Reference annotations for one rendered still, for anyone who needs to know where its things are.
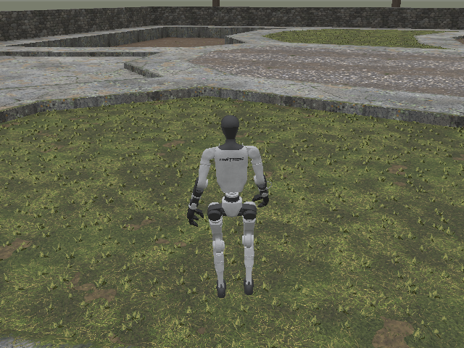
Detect robot right upper arm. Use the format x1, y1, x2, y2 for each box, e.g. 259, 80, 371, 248
246, 146, 265, 185

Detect left robot hand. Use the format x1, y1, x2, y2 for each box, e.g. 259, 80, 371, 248
187, 207, 204, 227

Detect robot right forearm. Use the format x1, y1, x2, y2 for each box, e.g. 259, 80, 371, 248
257, 174, 268, 197

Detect left robot shin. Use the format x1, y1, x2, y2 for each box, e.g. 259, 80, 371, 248
212, 241, 224, 288

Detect robot left forearm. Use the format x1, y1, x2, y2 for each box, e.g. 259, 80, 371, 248
188, 177, 204, 210

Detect robot left upper arm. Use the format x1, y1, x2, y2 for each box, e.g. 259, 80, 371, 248
197, 147, 216, 189

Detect right robot hand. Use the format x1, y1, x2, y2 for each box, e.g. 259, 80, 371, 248
252, 194, 269, 207

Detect right robot foot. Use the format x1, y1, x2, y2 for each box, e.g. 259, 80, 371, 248
244, 278, 254, 295

